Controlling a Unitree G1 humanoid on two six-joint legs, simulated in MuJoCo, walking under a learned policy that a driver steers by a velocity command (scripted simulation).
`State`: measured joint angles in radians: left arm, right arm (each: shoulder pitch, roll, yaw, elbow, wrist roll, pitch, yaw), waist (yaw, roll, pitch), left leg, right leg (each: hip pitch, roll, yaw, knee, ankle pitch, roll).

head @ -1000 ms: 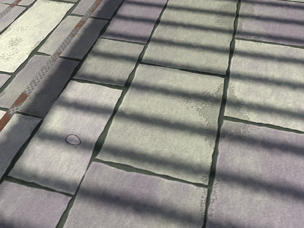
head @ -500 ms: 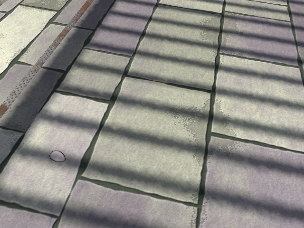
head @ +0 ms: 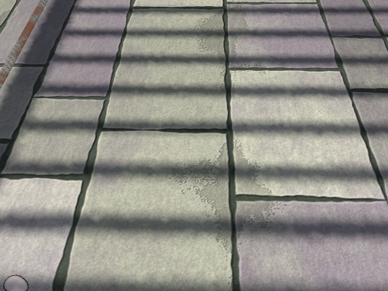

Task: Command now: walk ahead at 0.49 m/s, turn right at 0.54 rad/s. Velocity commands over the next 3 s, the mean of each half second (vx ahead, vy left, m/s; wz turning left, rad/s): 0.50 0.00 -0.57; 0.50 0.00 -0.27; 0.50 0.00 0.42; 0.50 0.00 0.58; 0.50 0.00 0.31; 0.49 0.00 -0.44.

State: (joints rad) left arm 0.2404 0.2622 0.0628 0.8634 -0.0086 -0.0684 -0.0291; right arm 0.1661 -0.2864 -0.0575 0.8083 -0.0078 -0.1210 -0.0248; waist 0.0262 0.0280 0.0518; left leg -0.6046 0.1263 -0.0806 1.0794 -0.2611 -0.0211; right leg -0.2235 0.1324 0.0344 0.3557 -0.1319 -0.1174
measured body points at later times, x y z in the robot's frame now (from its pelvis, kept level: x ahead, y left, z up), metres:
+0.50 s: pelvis +0.28 +0.04 +0.00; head +0.31 +0.04 +0.45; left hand +0.49 +0.28 -0.11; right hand +0.29 -0.25 -0.11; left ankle +0.31 +0.15 -0.74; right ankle +0.27 -0.11 -0.66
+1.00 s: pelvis +0.50 -0.12 +0.00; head +0.52 -0.15 +0.45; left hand +0.71 +0.08 -0.10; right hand +0.49 -0.42 -0.12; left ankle +0.60 +0.03 -0.65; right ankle +0.48 -0.19 -0.74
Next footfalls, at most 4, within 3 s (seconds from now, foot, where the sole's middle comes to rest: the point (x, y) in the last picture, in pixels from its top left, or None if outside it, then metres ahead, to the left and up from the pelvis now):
0.26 left None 0.35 0.14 -0.78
0.78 right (275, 279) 0.52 -0.21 -0.78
1.34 left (243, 186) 0.88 -0.13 -0.78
1.80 right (294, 141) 1.12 -0.36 -0.78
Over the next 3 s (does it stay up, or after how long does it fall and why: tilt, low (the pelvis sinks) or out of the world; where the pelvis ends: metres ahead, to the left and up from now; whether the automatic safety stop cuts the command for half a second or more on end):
stays up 1.58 -0.14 -0.02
